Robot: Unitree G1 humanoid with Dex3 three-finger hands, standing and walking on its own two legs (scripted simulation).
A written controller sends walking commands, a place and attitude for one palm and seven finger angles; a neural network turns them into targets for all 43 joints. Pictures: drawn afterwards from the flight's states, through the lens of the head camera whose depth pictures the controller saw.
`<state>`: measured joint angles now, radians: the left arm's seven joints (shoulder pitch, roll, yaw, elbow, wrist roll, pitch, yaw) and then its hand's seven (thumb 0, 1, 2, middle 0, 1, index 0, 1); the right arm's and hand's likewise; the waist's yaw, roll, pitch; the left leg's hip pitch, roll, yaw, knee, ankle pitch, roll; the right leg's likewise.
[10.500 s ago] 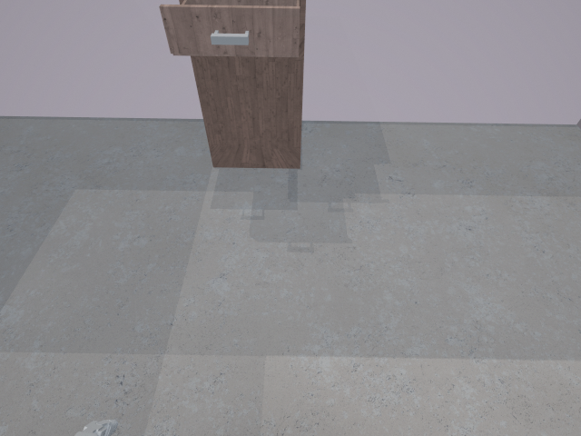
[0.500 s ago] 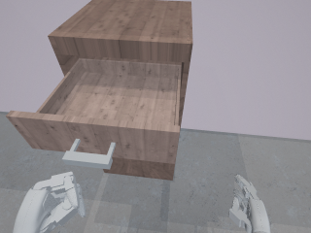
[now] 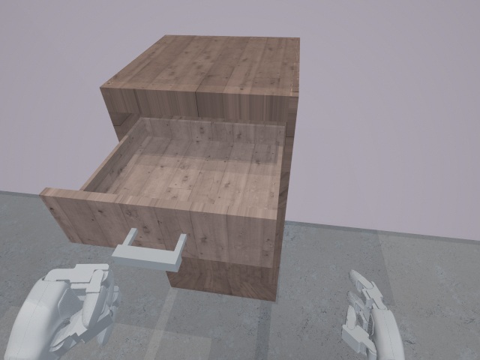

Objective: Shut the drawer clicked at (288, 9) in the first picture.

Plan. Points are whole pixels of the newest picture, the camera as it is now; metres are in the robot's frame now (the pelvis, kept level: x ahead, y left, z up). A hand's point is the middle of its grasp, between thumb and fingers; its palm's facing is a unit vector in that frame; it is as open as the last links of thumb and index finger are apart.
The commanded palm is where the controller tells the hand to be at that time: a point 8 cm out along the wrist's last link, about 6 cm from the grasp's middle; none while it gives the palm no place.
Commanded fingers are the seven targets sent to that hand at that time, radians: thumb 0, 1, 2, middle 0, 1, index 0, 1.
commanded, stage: raise the hand and make a fist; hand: left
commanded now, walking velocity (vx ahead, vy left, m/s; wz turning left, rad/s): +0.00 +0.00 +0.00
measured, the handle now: (152, 247) +0.29 +0.20 +0.06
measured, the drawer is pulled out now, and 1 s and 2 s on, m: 0.30 0.30 0.30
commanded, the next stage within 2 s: bring the fist close to the handle in 0.24 s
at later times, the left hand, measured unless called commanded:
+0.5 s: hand (113, 312) +0.14 +0.18 +0.14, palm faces +0.05 -0.99 -0.12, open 3.3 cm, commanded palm +0.08 +0.22 +0.14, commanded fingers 0.00 0.90 0.90 -1.40 -1.60 -1.40 -1.60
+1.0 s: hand (144, 303) +0.17 +0.16 +0.09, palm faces +0.01 -1.00 -0.07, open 3.3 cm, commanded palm +0.14 +0.22 +0.09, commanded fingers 0.00 0.90 0.90 -1.40 -1.60 -1.40 -1.60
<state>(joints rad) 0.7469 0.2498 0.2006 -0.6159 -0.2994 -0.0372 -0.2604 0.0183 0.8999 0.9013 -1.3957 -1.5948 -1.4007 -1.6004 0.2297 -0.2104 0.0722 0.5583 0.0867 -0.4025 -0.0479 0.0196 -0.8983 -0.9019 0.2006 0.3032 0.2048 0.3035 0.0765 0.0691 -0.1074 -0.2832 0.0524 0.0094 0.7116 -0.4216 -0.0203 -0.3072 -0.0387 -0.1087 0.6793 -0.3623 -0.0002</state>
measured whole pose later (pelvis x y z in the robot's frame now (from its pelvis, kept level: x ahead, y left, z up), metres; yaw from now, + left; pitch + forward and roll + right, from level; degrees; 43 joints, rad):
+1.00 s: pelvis -0.01 +0.00 -0.01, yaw +0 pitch +4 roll -1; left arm 0.57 0.18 0.11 -0.32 -0.23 -0.18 -0.21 0.02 0.90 0.90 -1.40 -1.60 -1.40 -1.60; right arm 0.25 -0.22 0.03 0.59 0.04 -0.38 -0.04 0.02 -0.90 -0.90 0.20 0.30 0.20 0.30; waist 0.03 0.05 -0.07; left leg -0.41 0.04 0.01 0.78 -0.43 -0.02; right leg -0.44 -0.05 -0.10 0.76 -0.38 0.00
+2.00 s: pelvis -0.01 +0.00 -0.03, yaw +1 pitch +9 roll -1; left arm 0.43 0.20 0.12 -0.14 -0.24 -0.30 -0.21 0.01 0.88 0.92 -1.40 -1.60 -1.40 -1.60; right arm 0.25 -0.25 0.02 0.55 0.03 -0.26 -0.04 0.02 -0.90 -0.90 0.20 0.30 0.20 0.30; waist 0.00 0.05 -0.09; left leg -0.58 0.04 -0.01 0.91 -0.48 -0.02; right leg -0.60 -0.06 -0.11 0.88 -0.43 -0.01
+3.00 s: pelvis -0.02 +0.00 -0.01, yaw +0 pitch +8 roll +0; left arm -0.16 0.23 0.17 0.41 -0.21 -0.31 -0.19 0.00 0.82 0.93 -1.40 -1.60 -1.40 -1.60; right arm 0.25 -0.26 0.03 0.64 0.04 -0.18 -0.04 0.02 -0.90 -0.90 0.20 0.30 0.20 0.30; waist -0.02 0.03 -0.05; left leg -0.55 0.03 0.01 0.82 -0.41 -0.02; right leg -0.59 -0.06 -0.09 0.81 -0.37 0.00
